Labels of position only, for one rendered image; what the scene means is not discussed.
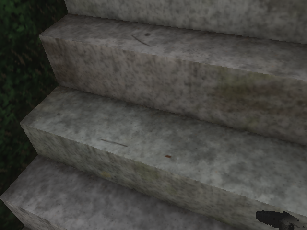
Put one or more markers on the robot right hand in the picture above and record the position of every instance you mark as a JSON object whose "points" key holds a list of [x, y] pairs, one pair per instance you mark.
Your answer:
{"points": [[282, 221]]}

